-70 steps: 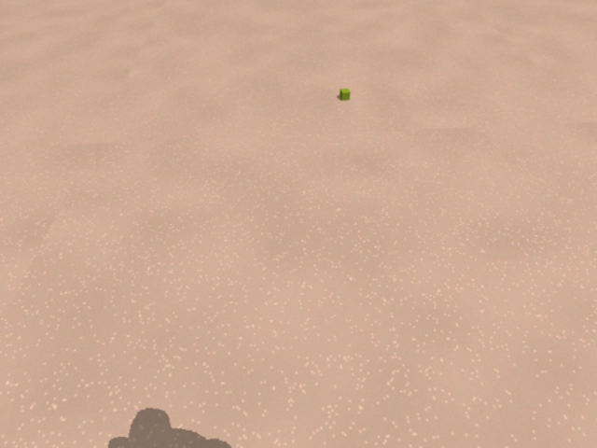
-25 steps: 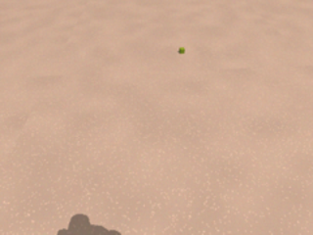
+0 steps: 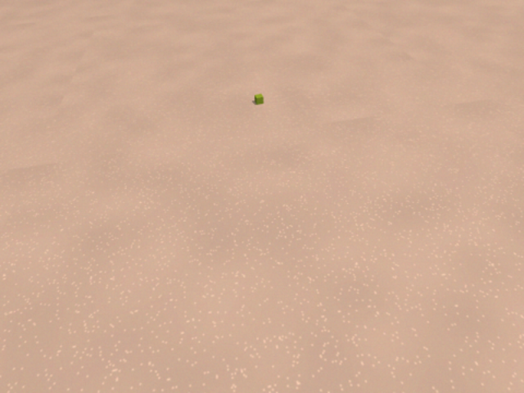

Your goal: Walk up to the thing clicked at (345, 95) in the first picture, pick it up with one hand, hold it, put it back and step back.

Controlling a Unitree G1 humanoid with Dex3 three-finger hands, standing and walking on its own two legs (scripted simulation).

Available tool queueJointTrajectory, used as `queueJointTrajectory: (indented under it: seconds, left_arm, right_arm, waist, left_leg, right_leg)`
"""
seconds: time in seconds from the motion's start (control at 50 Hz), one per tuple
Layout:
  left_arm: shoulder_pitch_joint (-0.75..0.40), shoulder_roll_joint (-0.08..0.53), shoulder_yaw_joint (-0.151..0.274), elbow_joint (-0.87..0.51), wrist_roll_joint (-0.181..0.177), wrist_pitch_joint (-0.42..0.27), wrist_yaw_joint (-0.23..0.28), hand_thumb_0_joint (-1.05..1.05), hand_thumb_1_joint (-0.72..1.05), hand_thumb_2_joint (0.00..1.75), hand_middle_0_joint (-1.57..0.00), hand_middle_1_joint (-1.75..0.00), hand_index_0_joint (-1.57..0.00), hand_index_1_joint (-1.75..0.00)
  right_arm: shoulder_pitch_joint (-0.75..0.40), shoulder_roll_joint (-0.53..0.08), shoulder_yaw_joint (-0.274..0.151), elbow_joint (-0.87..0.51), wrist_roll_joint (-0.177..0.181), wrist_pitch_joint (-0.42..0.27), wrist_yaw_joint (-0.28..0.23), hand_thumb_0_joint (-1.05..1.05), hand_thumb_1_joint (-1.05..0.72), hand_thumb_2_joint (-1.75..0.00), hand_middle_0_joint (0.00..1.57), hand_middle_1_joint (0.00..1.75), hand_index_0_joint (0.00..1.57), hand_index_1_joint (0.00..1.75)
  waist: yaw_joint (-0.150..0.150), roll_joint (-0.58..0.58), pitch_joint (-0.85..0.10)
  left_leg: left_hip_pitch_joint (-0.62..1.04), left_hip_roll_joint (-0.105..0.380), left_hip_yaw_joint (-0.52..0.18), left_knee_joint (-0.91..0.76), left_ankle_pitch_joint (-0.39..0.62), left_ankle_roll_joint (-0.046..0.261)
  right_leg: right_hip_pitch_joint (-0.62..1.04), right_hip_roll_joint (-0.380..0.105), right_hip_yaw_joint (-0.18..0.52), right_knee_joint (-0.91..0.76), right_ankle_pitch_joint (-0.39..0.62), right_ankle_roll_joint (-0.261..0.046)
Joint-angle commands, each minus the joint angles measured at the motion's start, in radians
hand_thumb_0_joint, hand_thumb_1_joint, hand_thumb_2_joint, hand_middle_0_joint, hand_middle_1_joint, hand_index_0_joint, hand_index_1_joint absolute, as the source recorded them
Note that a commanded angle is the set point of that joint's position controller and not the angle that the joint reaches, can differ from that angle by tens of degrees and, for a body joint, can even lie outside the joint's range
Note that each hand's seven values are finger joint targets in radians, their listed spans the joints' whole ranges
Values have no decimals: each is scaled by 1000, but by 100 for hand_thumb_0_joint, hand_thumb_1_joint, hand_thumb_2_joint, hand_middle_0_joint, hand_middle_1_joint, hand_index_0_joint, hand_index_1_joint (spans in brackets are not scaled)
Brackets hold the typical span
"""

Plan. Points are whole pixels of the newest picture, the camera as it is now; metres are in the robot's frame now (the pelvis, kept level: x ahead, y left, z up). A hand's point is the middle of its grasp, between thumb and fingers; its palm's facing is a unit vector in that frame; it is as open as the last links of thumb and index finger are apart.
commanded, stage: walk up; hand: left
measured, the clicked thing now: (259, 99) +2.25 +0.06 -0.75
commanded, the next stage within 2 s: none
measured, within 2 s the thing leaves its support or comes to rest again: neither
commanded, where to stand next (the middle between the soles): +1.85 -0.19 m, yaw -7 degrees
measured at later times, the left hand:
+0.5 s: hand (154, 337) +0.29 +0.24 -0.18, palm faces -0.05 -0.94 -0.33, open 7.4 cm
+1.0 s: hand (222, 161) +0.76 +0.13 -0.12, palm faces -0.15 -0.90 -0.41, open 7.4 cm
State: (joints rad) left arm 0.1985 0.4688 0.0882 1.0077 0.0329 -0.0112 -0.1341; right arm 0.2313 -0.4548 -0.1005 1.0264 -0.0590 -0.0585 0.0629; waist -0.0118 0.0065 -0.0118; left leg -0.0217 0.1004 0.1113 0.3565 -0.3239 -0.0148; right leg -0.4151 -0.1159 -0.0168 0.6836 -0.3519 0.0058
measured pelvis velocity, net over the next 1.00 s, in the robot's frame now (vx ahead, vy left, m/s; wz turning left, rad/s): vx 0.59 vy -0.12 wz -0.12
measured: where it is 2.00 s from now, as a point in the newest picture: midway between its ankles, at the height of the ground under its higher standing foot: (303, 211)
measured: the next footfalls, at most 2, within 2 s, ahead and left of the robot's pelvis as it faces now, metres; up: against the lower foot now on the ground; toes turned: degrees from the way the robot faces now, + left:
right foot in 0.04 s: +0.13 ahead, -0.17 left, +0.00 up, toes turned -7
left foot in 0.48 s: +0.45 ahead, +0.08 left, +0.00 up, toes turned +3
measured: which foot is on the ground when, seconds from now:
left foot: down 0.00-0.06, up 0.08-0.46, down 0.48-0.94, up 0.96-1.00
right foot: up 0.00-0.02, down 0.04-0.50, up 0.52-0.88, down 0.90-1.00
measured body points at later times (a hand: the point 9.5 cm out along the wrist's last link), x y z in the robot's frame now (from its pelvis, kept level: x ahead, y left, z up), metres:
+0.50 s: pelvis +0.27 -0.04 -0.02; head +0.29 -0.02 +0.43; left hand +0.29 +0.29 -0.15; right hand +0.41 -0.36 -0.10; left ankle +0.42 +0.08 -0.74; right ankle +0.09 -0.16 -0.73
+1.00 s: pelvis +0.59 -0.12 -0.02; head +0.60 -0.15 +0.43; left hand +0.77 +0.18 -0.09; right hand +0.56 -0.45 -0.15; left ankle +0.46 +0.06 -0.66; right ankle +0.67 -0.24 -0.74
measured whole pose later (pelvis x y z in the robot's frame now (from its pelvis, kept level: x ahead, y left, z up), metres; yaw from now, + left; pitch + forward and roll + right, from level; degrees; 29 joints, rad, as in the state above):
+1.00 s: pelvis +0.59 -0.12 -0.02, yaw -7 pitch -2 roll +1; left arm 0.13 0.41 0.06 0.89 -0.01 -0.10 -0.08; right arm 0.32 -0.45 -0.06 0.97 0.00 -0.04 0.06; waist -0.03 0.05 0.05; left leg -0.19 0.09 0.01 1.05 -0.45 0.02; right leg -0.42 -0.06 -0.08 0.66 -0.21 -0.03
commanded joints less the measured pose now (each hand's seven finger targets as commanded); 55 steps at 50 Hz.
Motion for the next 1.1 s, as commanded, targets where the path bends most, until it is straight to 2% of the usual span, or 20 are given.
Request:
queueJointTrajectory:
  seconds: [0.0, 0.02, 0.04, 0.06, 0.14, 0.28, 0.38, 0.44, 0.46, 0.48, 0.5, 0.54, 0.6, 0.68, 0.82, 0.88, 0.92, 0.96, 1.02, 1.08]
  left_arm:
    - [69, 177, 59, -34, 0, -40, 19, 0, 90, 90, -20, -30, -20, -30]
    - [221, 231, 86, 16, 4, -55, 40, 0, 90, 90, -20, -30, -20, -30]
    - [336, 339, 114, 17, 10, -65, 62, 0, 90, 90, -20, -30, -20, -30]
    - [257, 386, 100, -29, -10, -71, 65, 0, 90, 90, -20, -30, -20, -30]
    - [-9, 277, 67, -118, -29, -91, 84, 0, 90, 90, -20, -30, -20, -30]
    - [34, 255, 48, -151, -34, -113, 80, 0, 90, 90, -20, -30, -20, -30]
    - [70, 259, 41, -142, -33, -104, 77, 0, 90, 90, -20, -30, -20, -30]
    - [73, 217, 22, -157, -36, -93, 88, 0, 90, 90, -20, -30, -20, -30]
    - [142, 152, -2, -163, -41, -88, 96, 0, 90, 90, -20, -30, -20, -30]
    - [182, 107, -13, -190, -63, -93, 100, 0, 90, 90, -20, -30, -20, -30]
    - [137, 208, -5, -177, -52, -98, 110, 0, 90, 90, -20, -30, -20, -30]
    - [97, 213, -5, -156, -59, -105, 99, 0, 90, 90, -20, -30, -20, -30]
    - [122, 175, 2, -127, -46, -89, 71, 0, 90, 90, -20, -30, -20, -30]
    - [23, 150, 2, -165, -26, -75, 36, 0, 90, 90, -20, -30, -20, -30]
    - [-83, 138, 16, -157, -28, -80, 29, 0, 90, 90, -20, -30, -20, -30]
    - [137, 210, 54, -90, -26, -89, 54, 0, 90, 90, -20, -30, -20, -30]
    - [271, 382, 92, -84, -41, -96, 79, 0, 90, 90, -20, -30, -20, -30]
    - [134, 310, 69, -132, -60, -98, 90, 0, 90, 90, -20, -30, -20, -30]
    - [27, 216, 43, -151, -51, -106, 97, 0, 90, 90, -20, -30, -20, -30]
    - [56, 206, 38, -169, -44, -123, 96, 0, 90, 90, -20, -30, -20, -30]
  right_arm:
    - [-223, -245, -56, -130, 7, -23, -9, 0, -90, -90, 20, 30, 20, 30]
    - [-192, -188, -32, -126, 2, -18, -8, 0, -90, -90, 20, 30, 20, 30]
    - [-219, -85, 5, -175, 18, -22, -4, 0, -90, -90, 20, 30, 20, 30]
    - [-250, -149, -4, -203, 30, -21, -6, 0, -90, -90, 20, 30, 20, 30]
    - [-129, -212, -13, -119, 48, -25, 16, 0, -90, -90, 20, 30, 20, 30]
    - [-225, -184, -23, -194, 30, -6, 49, 0, -90, -90, 20, 30, 20, 30]
    - [-273, -145, -21, -226, 37, -20, 49, 0, -90, -90, 20, 30, 20, 30]
    - [54, -193, -55, -139, 20, -30, 22, 0, -90, -90, 20, 30, 20, 30]
    - [215, -261, -87, -111, 0, -36, 6, 0, -90, -90, 20, 30, 20, 30]
    - [251, -339, -107, -143, 5, -42, -5, 0, -90, -90, 20, 30, 20, 30]
    - [163, -358, -122, -168, 54, -40, -6, 0, -90, -90, 20, 30, 20, 30]
    - [36, -266, -77, -205, 57, -42, -13, 0, -90, -90, 20, 30, 20, 30]
    - [-4, -201, -43, -216, 58, -60, -13, 0, -90, -90, 20, 30, 20, 30]
    - [-26, -232, -44, -239, 55, -75, -3, 0, -90, -90, 20, 30, 20, 30]
    - [11, -239, -44, -204, 54, -57, -1, 0, -90, -90, 20, 30, 20, 30]
    - [36, -192, -17, -200, 42, -50, -10, 0, -90, -90, 20, 30, 20, 30]
    - [101, -169, -3, -216, 67, -47, -16, 0, -90, -90, 20, 30, 20, 30]
    - [48, -214, -12, -168, 77, -37, -23, 0, -90, -90, 20, 30, 20, 30]
    - [104, -173, -1, -136, 65, -24, -10, 0, -90, -90, 20, 30, 20, 30]
    - [71, -156, -10, -151, 48, -10, 9, 0, -90, -90, 20, 30, 20, 30]
  waist:
    - [123, 25, 40]
    - [193, -178, -40]
    - [252, -479, -23]
    - [196, -361, 23]
    - [35, -126, 86]
    - [60, -84, 126]
    - [73, -51, 100]
    - [-76, 83, -77]
    - [-134, 235, -180]
    - [-128, 350, -243]
    - [-106, 205, -234]
    - [-45, 95, -58]
    - [3, 103, 20]
    - [3, 125, 85]
    - [4, 81, 41]
    - [135, -88, -78]
    - [163, -367, -172]
    - [104, -119, -60]
    - [17, -162, 10]
    - [23, -129, 26]
  left_leg:
    - [-348, 116, -27, 43, -376, 139]
    - [-496, 34, 26, 382, -312, 108]
    - [-783, -108, 51, 750, -331, 63]
    - [-783, -74, -111, 830, -233, 33]
    - [-645, 65, -180, 731, 25, 39]
    - [-584, 49, -96, 381, 162, -16]
    - [-373, 2, -31, 203, 267, 20]
    - [45, -89, 19, 136, 128, 80]
    - [286, 37, -173, 100, -51, 147]
    - [416, 327, -735, -57, -244, 239]
    - [302, 369, -826, -156, -363, 305]
    - [82, 275, -481, -119, -170, 240]
    - [-146, 196, -240, -155, 20, 206]
    - [-199, 215, -170, -222, -69, 244]
    - [-135, 157, -53, -75, 130, 174]
    - [-297, 54, 27, 393, 293, 115]
    - [-658, -114, -54, 853, -189, 50]
    - [-623, -17, -224, 927, -33, 55]
    - [-527, 25, -175, 746, 58, 48]
    - [-544, 23, -159, 633, 111, 13]
  right_leg:
    - [351, 56, -128, -151, 142, -1]
    - [587, 86, -77, -153, 26, -18]
    - [647, -108, 346, -402, -390, -89]
    - [472, -303, 762, -638, -593, -205]
    - [319, -189, 401, -564, -310, -176]
    - [254, -109, 154, -577, -133, -199]
    - [250, -100, 69, -509, 114, -191]
    - [207, -25, -27, 1, 497, -138]
    - [-16, 37, -58, 327, 360, -90]
    - [-285, 207, 26, 544, -131, -53]
    - [-284, 134, 162, 620, -111, -82]
    - [-266, 49, 162, 554, 23, -58]
    - [-137, 1, 108, 391, 65, -25]
    - [-145, -38, 39, 128, 113, 9]
    - [51, 32, -59, -111, 316, -36]
    - [477, 79, -57, -150, 142, -79]
    - [699, -318, 727, -447, -156, -218]
    - [497, -252, 493, -429, 10, -192]
    - [286, -133, 196, -441, 167, -175]
    - [271, -142, 131, -464, 243, -211]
